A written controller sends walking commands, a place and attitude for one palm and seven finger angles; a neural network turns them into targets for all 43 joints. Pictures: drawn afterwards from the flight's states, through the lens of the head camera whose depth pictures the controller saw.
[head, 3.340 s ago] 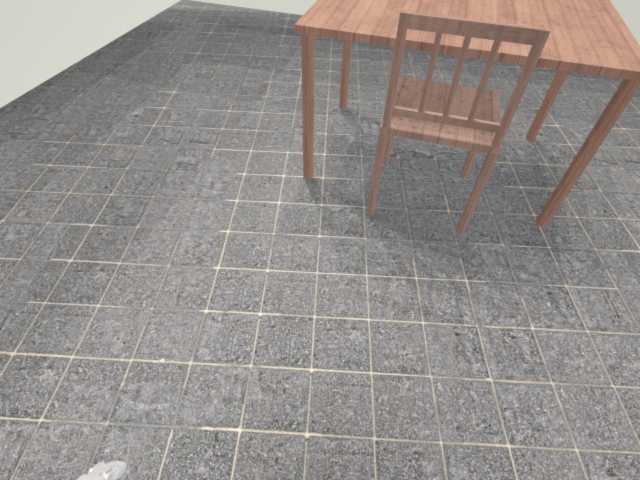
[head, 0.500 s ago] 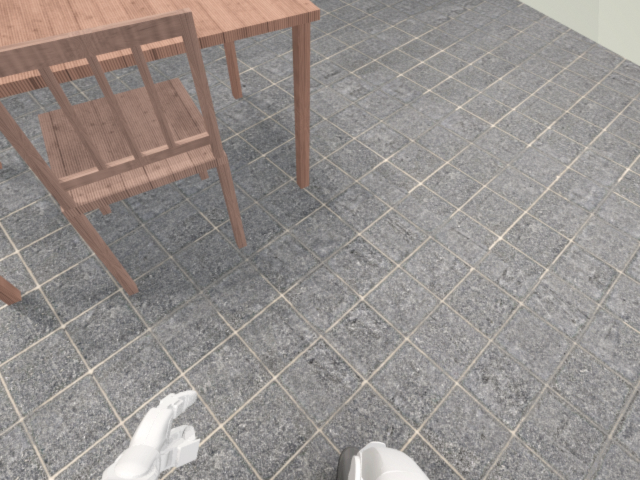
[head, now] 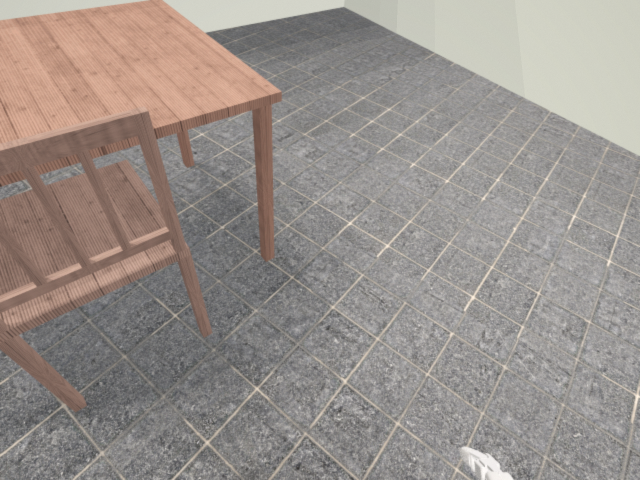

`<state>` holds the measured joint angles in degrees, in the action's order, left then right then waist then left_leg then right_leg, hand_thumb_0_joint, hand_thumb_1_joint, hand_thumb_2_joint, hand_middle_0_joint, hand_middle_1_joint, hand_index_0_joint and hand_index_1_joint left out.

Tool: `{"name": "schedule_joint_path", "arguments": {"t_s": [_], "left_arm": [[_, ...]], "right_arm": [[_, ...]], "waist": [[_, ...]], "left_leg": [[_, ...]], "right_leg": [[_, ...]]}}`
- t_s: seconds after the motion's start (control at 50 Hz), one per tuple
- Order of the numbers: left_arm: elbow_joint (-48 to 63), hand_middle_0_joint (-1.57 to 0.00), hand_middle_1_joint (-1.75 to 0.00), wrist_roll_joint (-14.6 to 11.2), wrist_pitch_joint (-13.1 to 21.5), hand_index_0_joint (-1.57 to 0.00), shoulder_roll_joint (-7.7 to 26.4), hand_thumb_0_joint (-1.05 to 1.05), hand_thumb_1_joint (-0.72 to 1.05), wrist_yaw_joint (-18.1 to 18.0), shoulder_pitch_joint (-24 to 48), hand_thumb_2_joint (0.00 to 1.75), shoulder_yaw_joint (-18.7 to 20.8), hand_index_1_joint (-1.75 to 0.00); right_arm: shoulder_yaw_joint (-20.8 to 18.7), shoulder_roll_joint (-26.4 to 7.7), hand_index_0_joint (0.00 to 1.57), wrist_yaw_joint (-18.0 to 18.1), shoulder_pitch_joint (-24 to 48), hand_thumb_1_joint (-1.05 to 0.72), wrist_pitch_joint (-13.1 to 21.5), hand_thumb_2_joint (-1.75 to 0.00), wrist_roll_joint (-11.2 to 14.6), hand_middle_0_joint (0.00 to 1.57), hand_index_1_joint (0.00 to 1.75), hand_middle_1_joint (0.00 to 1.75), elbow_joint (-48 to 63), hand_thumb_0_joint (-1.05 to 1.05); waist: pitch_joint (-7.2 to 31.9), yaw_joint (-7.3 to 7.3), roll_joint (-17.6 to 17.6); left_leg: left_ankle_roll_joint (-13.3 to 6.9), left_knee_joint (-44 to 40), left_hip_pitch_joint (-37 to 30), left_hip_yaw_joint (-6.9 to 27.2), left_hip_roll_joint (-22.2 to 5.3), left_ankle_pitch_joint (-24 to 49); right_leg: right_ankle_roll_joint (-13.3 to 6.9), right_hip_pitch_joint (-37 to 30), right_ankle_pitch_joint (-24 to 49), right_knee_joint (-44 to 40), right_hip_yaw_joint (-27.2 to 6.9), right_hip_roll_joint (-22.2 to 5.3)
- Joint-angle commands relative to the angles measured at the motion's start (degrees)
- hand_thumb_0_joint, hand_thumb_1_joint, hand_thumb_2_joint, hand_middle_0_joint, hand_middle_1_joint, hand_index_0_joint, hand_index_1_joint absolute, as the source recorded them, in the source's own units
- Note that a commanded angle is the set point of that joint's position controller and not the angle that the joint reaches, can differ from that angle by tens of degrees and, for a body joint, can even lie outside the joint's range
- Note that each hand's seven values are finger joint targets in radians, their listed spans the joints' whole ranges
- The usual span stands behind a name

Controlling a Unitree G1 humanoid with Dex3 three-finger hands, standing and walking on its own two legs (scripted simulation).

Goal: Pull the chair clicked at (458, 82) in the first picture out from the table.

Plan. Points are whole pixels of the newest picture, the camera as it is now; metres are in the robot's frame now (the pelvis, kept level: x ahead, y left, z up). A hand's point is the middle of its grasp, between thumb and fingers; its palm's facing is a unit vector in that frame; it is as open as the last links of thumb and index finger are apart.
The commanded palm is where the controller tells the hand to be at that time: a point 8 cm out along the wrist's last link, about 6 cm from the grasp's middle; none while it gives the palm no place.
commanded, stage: walk to a spot facing it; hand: left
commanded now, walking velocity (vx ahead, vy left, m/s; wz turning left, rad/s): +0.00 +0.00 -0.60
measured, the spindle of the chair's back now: (59, 220) +0.52 +0.56 -0.09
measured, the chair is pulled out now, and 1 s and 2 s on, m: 0.00 0.00 0.00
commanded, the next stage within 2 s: turn to face it in 0.28 s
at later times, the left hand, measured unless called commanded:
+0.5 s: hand (259, 384) +0.28 +0.12 -0.15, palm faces -0.28 -0.92 -0.26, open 7.3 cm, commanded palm none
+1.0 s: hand (200, 431) +0.21 +0.19 -0.16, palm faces +0.00 -0.97 -0.22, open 7.4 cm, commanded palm none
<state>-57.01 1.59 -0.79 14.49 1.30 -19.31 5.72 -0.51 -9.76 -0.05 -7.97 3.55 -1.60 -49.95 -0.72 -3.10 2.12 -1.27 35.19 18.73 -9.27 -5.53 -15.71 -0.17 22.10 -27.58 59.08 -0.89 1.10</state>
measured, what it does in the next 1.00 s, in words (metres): walks ahead: right foot, then left foot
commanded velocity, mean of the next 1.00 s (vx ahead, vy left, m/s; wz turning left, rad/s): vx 0.00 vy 0.00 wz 0.18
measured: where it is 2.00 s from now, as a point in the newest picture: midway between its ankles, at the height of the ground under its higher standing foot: outside the picture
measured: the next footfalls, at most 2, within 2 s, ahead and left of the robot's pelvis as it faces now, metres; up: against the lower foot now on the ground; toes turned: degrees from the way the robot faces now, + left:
right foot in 0.38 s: +0.15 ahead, -0.15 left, +0.00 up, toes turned -21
left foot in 0.72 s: +0.20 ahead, +0.08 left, +0.00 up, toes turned -2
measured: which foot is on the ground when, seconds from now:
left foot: down 0.00-0.36, up 0.38-0.70, down 0.72-1.00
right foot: up 0.00-0.36, down 0.38-0.72, up 0.74-1.00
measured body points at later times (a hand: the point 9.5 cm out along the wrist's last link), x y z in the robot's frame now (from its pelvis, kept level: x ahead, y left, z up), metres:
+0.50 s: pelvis +0.10 -0.03 -0.01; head +0.13 -0.05 +0.44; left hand +0.30 +0.17 -0.13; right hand +0.02 -0.27 -0.16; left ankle +0.08 +0.12 -0.65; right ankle +0.12 -0.13 -0.73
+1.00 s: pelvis +0.12 +0.00 +0.01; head +0.16 +0.01 +0.46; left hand +0.21 +0.25 -0.14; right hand +0.13 -0.25 -0.13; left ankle +0.16 +0.08 -0.73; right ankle +0.09 -0.17 -0.67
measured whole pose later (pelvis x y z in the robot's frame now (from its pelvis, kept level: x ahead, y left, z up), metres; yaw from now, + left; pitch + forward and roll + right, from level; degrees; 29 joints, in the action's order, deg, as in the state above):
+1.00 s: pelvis +0.12 +0.00 +0.01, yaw -2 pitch +1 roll -2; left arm -55.3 0.7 -3.3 12.7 -1.2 -10.1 5.0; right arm -2.9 -10.2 0.2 -15.2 -1.3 -1.3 -55.4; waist -3.5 1.9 0.2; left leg -3.0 27.3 17.4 -0.8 -0.1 -11.0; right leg 4.4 24.3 -26.4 53.7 1.1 -3.1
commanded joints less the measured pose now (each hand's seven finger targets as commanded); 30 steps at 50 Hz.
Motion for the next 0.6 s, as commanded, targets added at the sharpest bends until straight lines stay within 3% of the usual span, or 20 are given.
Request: {"name": "schedule_joint_path", "arguments": {"t_s": [0.0,0.04,0.1,0.2,0.24,0.28,0.3,0.32,0.34,0.36,0.38,0.4,0.42,0.44,0.48,0.52,0.58], "left_arm": [[6.2,-0.2,-0.3,-0.2,0.9,-0.2,1.4,0.0,0.9,0.9,3.5,0.9,0.0,-0.3],[5.7,-0.2,-0.3,-0.4,-0.1,-0.2,0.8,0.0,0.9,0.9,2.6,0.9,-0.2,-0.3],[6.6,-0.2,-0.3,-0.3,-1.3,-0.2,-0.4,0.0,0.9,0.9,4.6,0.9,-0.2,-0.3],[8.8,-0.2,-0.3,-0.2,-1.5,-0.2,-1.2,0.0,0.9,0.9,10.7,0.9,-0.6,-0.3],[9.6,-0.2,-0.3,-0.1,-1.1,-0.2,-0.7,0.0,0.9,0.7,12.6,0.9,-0.6,-0.3],[9.7,-0.2,-0.3,-0.1,-0.6,-0.2,0.0,0.0,0.9,0.6,11.4,0.9,-0.6,-0.3],[9.2,-0.2,-0.3,0.0,-0.2,-0.2,1.2,0.0,0.9,0.4,9.1,0.9,-0.3,-0.3],[8.0,-0.2,-0.3,0.1,0.7,-0.2,3.8,0.0,0.9,0.1,3.7,0.9,0.3,-0.3],[6.7,-0.2,-0.3,0.5,1.7,-0.2,10.8,0.0,0.9,-0.8,-1.2,0.9,1.6,-0.3],[5.4,-0.2,-0.3,-1.0,1.4,-0.2,14.6,0.0,0.9,-1.4,-4.9,0.9,2.1,-0.3],[5.9,-0.2,-0.3,-1.3,1.1,-0.2,13.3,0.0,0.9,-2.2,-3.5,0.9,1.8,-0.3],[6.7,-0.2,-0.3,-1.0,0.8,-0.2,11.4,0.0,0.9,-2.7,1.7,0.9,1.2,-0.3],[7.6,-0.2,-0.3,-0.8,0.6,-0.2,8.3,0.0,0.9,-3.0,6.4,0.9,0.1,-0.3],[8.2,-0.2,-0.3,-0.5,0.5,-0.2,6.1,0.0,0.9,-3.4,10.8,0.9,-0.6,-0.3],[7.8,-0.2,-0.3,-0.2,1.1,-0.2,4.6,0.0,0.9,-3.3,13.2,0.9,-1.7,-0.3],[6.8,-0.2,-0.3,-0.2,1.2,-0.2,4.1,0.0,0.9,-3.1,13.1,0.9,-2.3,-0.3],[5.4,-0.2,-0.3,-0.3,0.7,-0.2,4.9,0.0,0.9,-3.2,11.0,0.9,-1.8,-0.3]], "right_arm": [[-2.6,-9.2,0.2,1.6,-7.7,-0.9,0.4,-0.9,0.2,0.2,0.3,0.3,0.0,0.0],[-2.6,-8.7,0.2,1.8,-7.9,-0.9,0.3,-0.9,0.5,0.2,0.3,0.3,-0.6,0.0],[-3.1,-9.1,0.2,1.8,-8.4,-0.9,-0.1,-0.9,0.5,0.2,0.3,0.3,-1.5,0.0],[-4.5,-10.4,0.2,1.4,-9.1,-0.9,-1.4,-0.9,0.0,0.2,0.3,0.3,-2.1,0.0],[-5.0,-11.2,0.2,1.2,-10.2,-0.9,-2.0,-0.9,0.0,0.2,0.3,0.3,-2.6,0.0],[-5.6,-12.3,0.2,1.1,-8.9,-0.9,-2.3,-0.9,-0.1,0.2,0.3,0.3,-2.2,0.0],[-5.7,-12.4,0.2,1.0,-9.0,-0.9,-2.5,-0.9,0.1,0.2,0.3,0.3,-1.9,0.0],[-5.5,-12.5,0.2,0.7,-9.0,-0.9,-2.6,-0.9,0.4,0.2,0.3,0.3,-1.3,0.0],[-4.7,-8.9,0.2,0.0,-10.1,-0.9,-3.0,-0.9,1.0,0.2,0.3,0.3,0.5,0.0],[-3.9,-6.8,0.2,0.6,-7.6,-0.9,-3.3,-0.9,1.1,0.2,0.3,0.3,2.5,0.0],[-3.4,-6.8,0.2,1.5,-6.8,-0.9,-3.8,-0.9,1.3,0.2,0.3,0.3,2.0,0.0],[-3.3,-6.5,0.2,1.6,-6.4,-0.9,-4.2,-0.9,1.2,0.2,0.3,0.3,1.0,0.0],[-3.2,-6.9,0.2,1.5,-7.2,-0.9,-4.7,-0.9,0.7,0.2,0.3,0.3,-0.8,0.0],[-3.0,-6.3,0.2,1.4,-9.7,-0.9,-5.1,-0.9,0.4,0.2,0.3,0.3,-2.6,0.0],[-2.2,-4.9,0.2,1.2,-13.9,-0.9,-5.6,-0.9,0.3,0.2,0.3,0.3,-5.2,0.0],[-1.8,-3.7,0.2,1.0,-14.9,-0.9,-5.6,-0.9,0.6,0.2,0.3,0.3,-6.4,0.0],[-1.7,-3.4,0.2,0.6,-11.8,-0.9,-5.2,-0.9,0.8,0.2,0.3,0.3,-5.5,0.0]], "waist": [[-0.9,3.08,-9.3],[0.8,2.64,-10.9],[0.2,2.79,-11.4],[-1.0,4.69,-13.2],[-0.9,5.64,-13.5],[-0.2,4.29,-13.9],[1.6,2.91,-12.3],[4.7,-0.36,-7.9],[10.0,-2.22,8.6],[12.8,-3.12,12.7],[14.5,-2.65,9.8],[11.6,-0.77,9.4],[8.8,1.43,5.9],[7.0,3.91,4.2],[4.5,5.99,5.0],[3.4,5.78,5.9],[0.5,3.51,7.7]], "left_leg": [[-3.8,-18.6,-11.6,9.6,-17.3,23.6],[-3.3,-16.6,-11.8,3.0,-15.2,32.8],[-4.0,-16.2,-13.2,-1.4,-15.1,33.7],[-4.2,-13.5,-14.2,-5.7,-15.9,32.3],[-4.0,-11.3,-14.6,-5.4,-16.8,32.5],[-2.8,-6.9,-15.4,-6.4,-17.3,34.0],[-1.5,-1.4,-14.3,-7.3,-16.7,36.2],[1.1,9.9,-9.3,-8.8,-15.0,34.2],[4.6,26.3,8.1,-9.6,-8.6,5.6],[6.2,39.0,16.3,-1.8,-1.7,-22.7],[5.2,40.4,15.3,6.6,-2.5,-21.4],[4.9,41.6,15.6,7.7,-2.7,-18.3],[4.8,40.5,13.3,8.2,-3.2,-14.0],[4.7,37.1,10.1,8.0,-3.4,-10.4],[4.5,30.1,5.6,7.0,-2.0,-7.9],[4.2,21.1,1.9,5.7,-0.8,-7.5],[4.0,12.9,2.3,3.8,0.5,-7.9]], "right_leg": [[2.1,15.4,6.4,13.2,1.2,-5.7],[2.7,13.0,8.2,11.2,2.5,-5.7],[3.5,13.4,10.7,5.3,4.4,-6.1],[3.0,9.2,11.3,-9.8,7.3,-5.5],[2.4,6.2,10.1,-13.7,8.2,-4.5],[1.1,2.4,10.1,-18.5,8.9,-3.5],[0.3,-3.0,12.1,-22.4,9.6,-2.2],[-1.0,-13.7,19.6,-29.5,8.4,-2.4],[-6.3,-29.6,40.1,-31.4,-10.0,-15.8],[-12.9,-30.3,64.0,-32.8,-21.7,-26.5],[-13.9,-27.0,56.5,-34.6,-19.4,-25.2],[-13.2,-22.6,45.9,-36.5,-17.8,-23.5],[-11.7,-16.4,38.8,-37.9,-13.0,-21.0],[-9.9,-11.5,35.8,-38.5,-7.4,-18.3],[-8.3,-5.8,33.2,-39.5,-1.1,-16.2],[-8.0,-4.4,27.2,-40.8,1.7,-15.7],[-8.1,-7.2,25.1,-40.6,2.0,-17.2]]}}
